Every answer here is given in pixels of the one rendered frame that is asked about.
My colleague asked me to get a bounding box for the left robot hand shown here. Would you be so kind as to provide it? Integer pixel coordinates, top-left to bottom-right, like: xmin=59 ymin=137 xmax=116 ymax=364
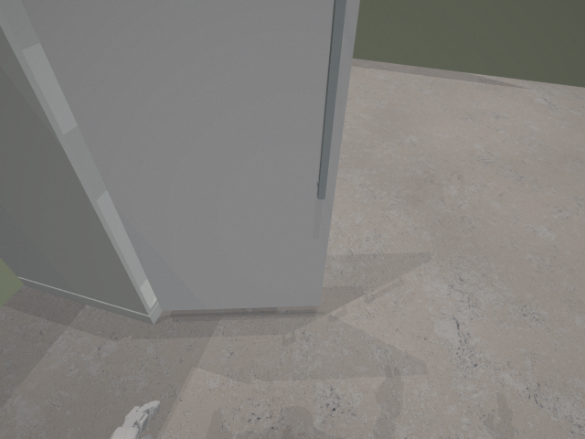
xmin=110 ymin=401 xmax=161 ymax=439

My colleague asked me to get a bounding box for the handle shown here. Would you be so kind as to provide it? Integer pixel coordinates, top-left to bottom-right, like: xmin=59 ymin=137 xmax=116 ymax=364
xmin=317 ymin=0 xmax=346 ymax=199

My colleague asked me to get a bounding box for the fridge door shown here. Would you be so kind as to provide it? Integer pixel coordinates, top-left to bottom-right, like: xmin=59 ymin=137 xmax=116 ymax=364
xmin=21 ymin=0 xmax=360 ymax=311

